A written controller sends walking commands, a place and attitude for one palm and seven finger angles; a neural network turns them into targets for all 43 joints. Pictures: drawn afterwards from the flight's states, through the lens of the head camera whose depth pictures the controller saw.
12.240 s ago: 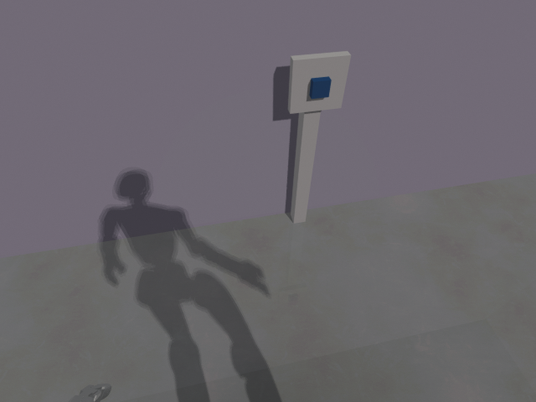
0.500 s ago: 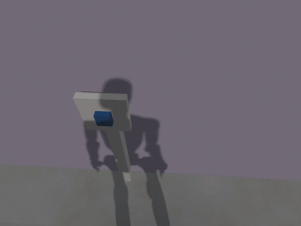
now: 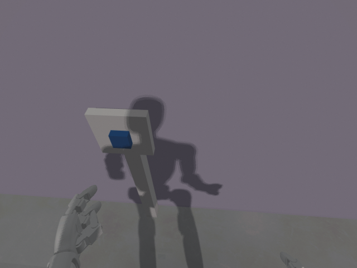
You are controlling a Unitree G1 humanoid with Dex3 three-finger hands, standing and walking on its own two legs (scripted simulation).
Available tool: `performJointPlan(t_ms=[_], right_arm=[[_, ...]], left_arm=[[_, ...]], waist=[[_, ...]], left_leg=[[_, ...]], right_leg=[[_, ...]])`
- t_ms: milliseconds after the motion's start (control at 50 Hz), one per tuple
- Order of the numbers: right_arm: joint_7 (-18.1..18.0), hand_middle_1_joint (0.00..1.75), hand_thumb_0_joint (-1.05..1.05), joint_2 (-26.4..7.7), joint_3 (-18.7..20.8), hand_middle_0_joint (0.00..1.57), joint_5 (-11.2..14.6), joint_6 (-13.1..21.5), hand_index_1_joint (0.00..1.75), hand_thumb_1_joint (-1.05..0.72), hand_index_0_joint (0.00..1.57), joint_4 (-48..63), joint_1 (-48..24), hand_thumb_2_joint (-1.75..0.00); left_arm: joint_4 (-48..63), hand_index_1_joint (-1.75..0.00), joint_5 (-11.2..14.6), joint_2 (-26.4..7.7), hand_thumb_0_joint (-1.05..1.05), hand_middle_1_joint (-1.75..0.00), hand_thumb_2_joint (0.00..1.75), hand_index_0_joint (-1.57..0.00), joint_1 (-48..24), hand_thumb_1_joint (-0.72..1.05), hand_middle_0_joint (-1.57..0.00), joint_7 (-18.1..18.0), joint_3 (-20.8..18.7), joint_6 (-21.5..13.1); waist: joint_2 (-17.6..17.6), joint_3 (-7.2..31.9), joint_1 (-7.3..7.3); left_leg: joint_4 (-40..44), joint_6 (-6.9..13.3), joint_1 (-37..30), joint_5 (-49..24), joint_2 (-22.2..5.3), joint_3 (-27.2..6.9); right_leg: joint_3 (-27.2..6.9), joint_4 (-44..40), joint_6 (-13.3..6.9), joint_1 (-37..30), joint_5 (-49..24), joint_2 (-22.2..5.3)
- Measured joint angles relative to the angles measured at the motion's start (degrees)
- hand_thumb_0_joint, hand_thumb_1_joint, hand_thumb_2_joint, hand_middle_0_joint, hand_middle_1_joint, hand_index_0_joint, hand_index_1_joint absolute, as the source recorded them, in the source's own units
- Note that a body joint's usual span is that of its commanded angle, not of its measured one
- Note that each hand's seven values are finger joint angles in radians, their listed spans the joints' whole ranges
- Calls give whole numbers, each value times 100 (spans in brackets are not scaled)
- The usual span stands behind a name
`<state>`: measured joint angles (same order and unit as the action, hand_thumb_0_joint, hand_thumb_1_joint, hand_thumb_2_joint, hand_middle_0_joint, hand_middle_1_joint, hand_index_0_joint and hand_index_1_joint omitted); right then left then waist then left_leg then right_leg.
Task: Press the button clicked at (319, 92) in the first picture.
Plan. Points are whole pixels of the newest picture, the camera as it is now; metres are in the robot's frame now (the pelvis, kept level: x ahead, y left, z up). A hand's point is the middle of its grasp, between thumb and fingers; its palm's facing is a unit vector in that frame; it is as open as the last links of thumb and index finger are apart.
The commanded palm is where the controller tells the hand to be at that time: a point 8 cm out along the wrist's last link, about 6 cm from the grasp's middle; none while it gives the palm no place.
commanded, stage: raise the hand and make a fist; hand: left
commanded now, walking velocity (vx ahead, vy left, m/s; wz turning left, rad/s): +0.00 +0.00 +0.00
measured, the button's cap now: (121, 138) +0.49 +0.20 -0.03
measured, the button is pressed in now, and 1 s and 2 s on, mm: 0 0 0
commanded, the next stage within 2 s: aim a knuckle at the button in 1.80 s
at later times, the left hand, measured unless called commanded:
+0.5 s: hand (101, 255) +0.17 +0.18 -0.05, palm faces -0.16 -0.99 -0.02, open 3.6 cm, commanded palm +0.14 +0.25 -0.05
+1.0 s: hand (82, 251) +0.17 +0.22 -0.04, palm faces -0.03 -1.00 -0.03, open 3.1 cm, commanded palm +0.15 +0.28 -0.04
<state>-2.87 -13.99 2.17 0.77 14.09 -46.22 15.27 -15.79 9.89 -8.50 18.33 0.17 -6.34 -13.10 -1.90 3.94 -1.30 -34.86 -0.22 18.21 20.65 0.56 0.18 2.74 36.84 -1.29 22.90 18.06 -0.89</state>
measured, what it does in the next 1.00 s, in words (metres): lowers itself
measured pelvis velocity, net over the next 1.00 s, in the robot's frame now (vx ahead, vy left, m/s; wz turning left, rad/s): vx -0.04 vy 0.03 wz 0.01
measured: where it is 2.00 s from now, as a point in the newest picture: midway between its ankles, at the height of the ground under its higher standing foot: outside the picture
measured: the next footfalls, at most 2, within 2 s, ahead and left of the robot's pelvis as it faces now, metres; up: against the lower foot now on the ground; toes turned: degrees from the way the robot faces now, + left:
none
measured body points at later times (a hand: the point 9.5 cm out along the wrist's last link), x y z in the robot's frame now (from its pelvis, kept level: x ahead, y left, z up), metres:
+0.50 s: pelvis -0.06 +0.01 -0.10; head +0.01 +0.02 +0.35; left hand +0.17 +0.24 -0.04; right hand +0.14 -0.19 -0.18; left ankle -0.03 +0.12 -0.73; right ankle +0.01 -0.10 -0.73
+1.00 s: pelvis -0.04 +0.03 -0.09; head +0.03 +0.05 +0.36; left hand +0.17 +0.28 -0.03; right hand +0.17 -0.20 -0.14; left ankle -0.03 +0.12 -0.73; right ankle +0.01 -0.10 -0.73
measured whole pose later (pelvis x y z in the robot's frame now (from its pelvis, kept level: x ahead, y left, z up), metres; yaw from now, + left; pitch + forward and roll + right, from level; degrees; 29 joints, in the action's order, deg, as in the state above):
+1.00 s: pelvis -0.04 +0.03 -0.09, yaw +0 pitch +16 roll -3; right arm -2.1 -13.4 -0.3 1.3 11.1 -25.9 12.4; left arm 5.1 16.1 -15.1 24.4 16.7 -9.9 -20.3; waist -0.4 8.6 -0.2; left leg -70.7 1.8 53.3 33.6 0.3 -1.8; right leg 4.6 65.6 0.2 54.5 27.2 -1.3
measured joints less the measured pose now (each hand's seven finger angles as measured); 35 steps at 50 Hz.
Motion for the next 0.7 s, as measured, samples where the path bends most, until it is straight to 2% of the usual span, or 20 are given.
performJointPlan(t_ms=[40,100,140,160,220,300,360,420,500,540,580,620,700], right_arm=[[100,30,1,-50,62,20,-23,96,30,-91,20,424,-252,-90],[264,30,1,-145,152,20,-34,203,30,-90,20,1062,-566,-90],[318,30,1,-248,196,19,-10,234,30,-90,20,1431,-708,-90],[316,30,1,-290,217,19,5,225,30,-90,20,1585,-754,-90],[261,30,1,-354,266,19,33,145,30,-90,20,1925,-829,-90],[162,30,1,-248,145,19,17,52,30,-90,20,2037,-835,-90],[121,30,1,-60,-85,19,-5,-9,30,-90,20,1890,-774,-90],[118,30,1,128,-324,19,10,-87,30,-90,20,1709,-653,-90],[122,30,1,349,-503,20,101,-264,30,-90,20,1593,-369,-90],[118,30,1,406,-514,20,120,-343,30,-90,20,1602,-187,-90],[101,30,1,420,-479,20,111,-372,30,-90,20,1621,-7,-90],[92,30,1,384,-415,20,80,-358,30,-90,20,1633,142,-90],[101,30,1,183,-306,20,7,-296,30,-90,20,1626,264,-90]], left_arm=[[105,-44,206,-37,1,-44,90,-32,-112,92,-32,474,-125,-696],[115,-51,446,-46,1,-51,90,-38,-56,92,-39,1396,-154,-1699],[11,-57,480,-64,1,-56,90,-43,75,91,-44,1960,-134,-2111],[-28,-59,480,-86,1,-59,90,-46,157,91,-47,2153,-136,-2177],[-2,-68,564,-173,1,-68,90,-55,373,91,-55,2359,-191,-2042],[625,-80,684,-290,2,-80,90,-65,562,90,-66,2102,-356,-1864],[1264,-89,693,-434,2,-89,90,-73,472,90,-74,1993,-385,-1855],[1573,-98,686,-554,2,-98,90,-82,151,91,-82,2117,-281,-1613],[1459,-110,633,-616,2,-110,90,-92,-145,91,-93,2277,-144,-757],[1397,-116,634,-584,2,-115,90,-98,-94,91,-98,2205,-153,-346],[1432,-122,655,-525,2,-121,90,-103,70,91,-104,2007,-214,-166],[1553,-128,663,-468,2,-127,90,-109,277,90,-109,1748,-292,-237],[1789,-138,591,-463,2,-138,90,-118,577,91,-119,1405,-383,-791]], waist=[[124,169,9],[334,259,60],[435,309,111],[486,347,151],[581,370,282],[496,276,399],[357,244,414],[156,251,346],[2,289,166],[-10,314,73],[19,340,23],[54,363,12],[104,414,43]], left_leg=[[-525,-19,585,171,7,57],[-1401,-59,1415,487,-17,94],[-1988,-79,1954,695,-27,78],[-2259,-79,2212,795,-29,69],[-2987,-111,2858,1042,-45,-18],[-3660,-125,3373,1268,-93,-237],[-3925,-109,3590,1338,-118,-379],[-4020,-69,3719,1331,-120,-441],[-3851,27,3713,1229,-100,-313],[-3687,80,3641,1163,-84,-204],[-3535,120,3554,1113,-76,-104],[-3444,149,3494,1092,-68,-47],[-3478,193,3529,1129,-26,-47]], right_leg=[[-55,561,-23,628,166,-16],[-92,1413,-82,1473,437,-8],[-77,1955,-103,1996,620,-13],[-68,2211,-113,2250,707,-16],[16,2837,-140,2834,922,-21],[235,3278,-174,3192,1069,5],[374,3383,-170,3301,1080,26],[434,3357,-126,3356,1026,30],[309,3177,-30,3374,885,17],[202,3053,20,3345,814,6],[104,2939,60,3302,759,3],[46,2865,87,3263,731,0],[44,2889,120,3279,775,-40]])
